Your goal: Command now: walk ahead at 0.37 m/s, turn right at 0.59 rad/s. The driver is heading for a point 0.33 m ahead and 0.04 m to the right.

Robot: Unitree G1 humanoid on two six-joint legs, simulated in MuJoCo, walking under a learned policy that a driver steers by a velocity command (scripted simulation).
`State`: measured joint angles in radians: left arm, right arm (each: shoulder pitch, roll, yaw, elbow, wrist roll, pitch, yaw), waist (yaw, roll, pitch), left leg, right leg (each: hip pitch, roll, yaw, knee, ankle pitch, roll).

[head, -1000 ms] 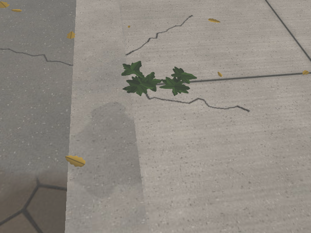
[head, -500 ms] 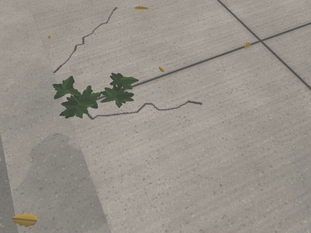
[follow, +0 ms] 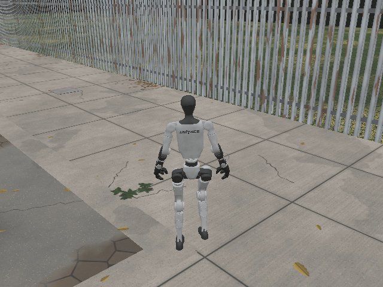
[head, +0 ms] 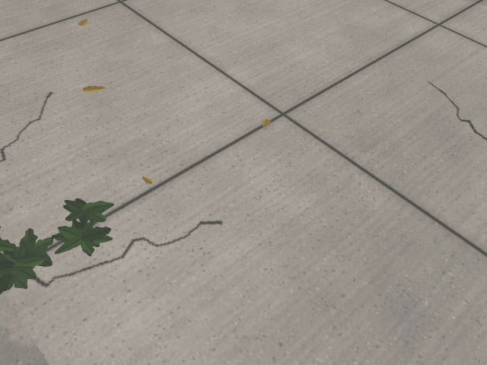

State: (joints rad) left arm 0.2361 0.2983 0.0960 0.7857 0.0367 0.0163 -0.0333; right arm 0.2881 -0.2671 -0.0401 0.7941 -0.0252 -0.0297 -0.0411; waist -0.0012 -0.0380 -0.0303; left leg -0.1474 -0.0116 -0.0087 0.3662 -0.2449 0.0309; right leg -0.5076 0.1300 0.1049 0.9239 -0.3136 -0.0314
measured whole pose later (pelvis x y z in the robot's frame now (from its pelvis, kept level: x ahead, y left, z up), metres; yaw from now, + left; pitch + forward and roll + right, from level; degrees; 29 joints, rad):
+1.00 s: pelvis +0.28 -0.07 +0.00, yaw -15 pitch -1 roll +0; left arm 0.26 0.20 0.00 1.01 0.01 -0.01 0.03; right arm 0.24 -0.19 -0.01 0.99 -0.01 -0.01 -0.03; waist 0.01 -0.01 0.02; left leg -0.18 0.00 0.03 0.41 -0.21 0.02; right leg -0.11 0.06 -0.03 0.36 -0.23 -0.06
